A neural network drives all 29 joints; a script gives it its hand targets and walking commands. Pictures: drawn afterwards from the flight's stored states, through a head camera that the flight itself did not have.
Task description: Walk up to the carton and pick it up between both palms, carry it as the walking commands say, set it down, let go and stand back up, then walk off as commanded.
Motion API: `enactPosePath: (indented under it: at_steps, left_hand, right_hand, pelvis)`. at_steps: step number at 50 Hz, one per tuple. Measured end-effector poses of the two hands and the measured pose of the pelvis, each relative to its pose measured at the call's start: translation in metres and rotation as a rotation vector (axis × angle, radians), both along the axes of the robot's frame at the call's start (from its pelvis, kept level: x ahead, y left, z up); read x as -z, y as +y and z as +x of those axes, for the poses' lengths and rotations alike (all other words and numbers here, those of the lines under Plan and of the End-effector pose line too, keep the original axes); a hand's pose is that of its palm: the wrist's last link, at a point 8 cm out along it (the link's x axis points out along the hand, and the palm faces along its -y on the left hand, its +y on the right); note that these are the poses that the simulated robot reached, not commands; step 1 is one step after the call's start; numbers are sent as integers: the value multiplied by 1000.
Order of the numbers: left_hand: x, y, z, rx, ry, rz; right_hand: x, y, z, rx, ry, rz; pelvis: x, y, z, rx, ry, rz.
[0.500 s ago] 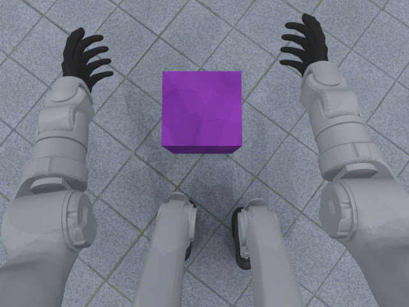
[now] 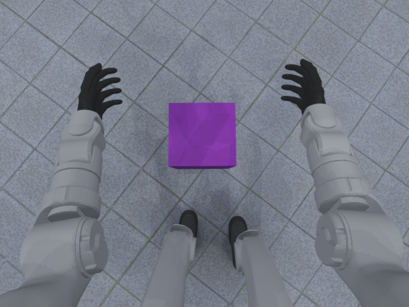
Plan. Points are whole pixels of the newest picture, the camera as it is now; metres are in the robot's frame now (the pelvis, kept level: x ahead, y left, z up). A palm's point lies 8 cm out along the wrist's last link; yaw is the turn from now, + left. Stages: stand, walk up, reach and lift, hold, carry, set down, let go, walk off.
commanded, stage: let go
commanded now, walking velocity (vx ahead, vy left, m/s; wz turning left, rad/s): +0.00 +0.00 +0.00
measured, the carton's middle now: (202, 140) +0.47 +0.05 -0.55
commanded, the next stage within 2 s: stand in 1.22 s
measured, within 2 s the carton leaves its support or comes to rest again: neither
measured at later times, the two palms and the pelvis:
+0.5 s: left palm (62, 224) +0.26 +0.23 -0.01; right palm (385, 219) +0.29 -0.22 -0.01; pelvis +0.03 -0.01 +0.07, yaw +2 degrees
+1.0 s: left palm (52, 267) +0.22 +0.22 +0.02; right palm out of the picture +0.24 -0.24 +0.03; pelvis +0.07 -0.02 +0.10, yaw +1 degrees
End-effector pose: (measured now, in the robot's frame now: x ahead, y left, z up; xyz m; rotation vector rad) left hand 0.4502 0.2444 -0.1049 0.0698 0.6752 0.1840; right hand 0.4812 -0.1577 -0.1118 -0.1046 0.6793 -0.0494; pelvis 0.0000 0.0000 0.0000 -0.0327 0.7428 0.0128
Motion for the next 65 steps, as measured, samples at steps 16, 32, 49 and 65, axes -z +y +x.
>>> enactPosePath:
  at_steps: [16,32,49,65]
  left_hand:
    - [-54,2,-131,66,122,71]
    - [-108,-31,-220,90,136,16]
    - [-127,-27,-233,97,163,9]
    - [-126,0,-246,50,187,121]
  right_hand:
    - [-54,-37,-121,-38,68,-93]
    - [-115,-70,-233,-18,136,-72]
    - [-143,-86,-244,-16,128,-70]
    - [-132,-93,-258,-3,159,-150]
  pelvis:
    - [-45,-10,13,-10,-224,26]
    - [-87,-15,49,-7,-608,42]
    - [-96,-16,75,-7,-805,49]
    - [-95,-10,69,-12,-789,41]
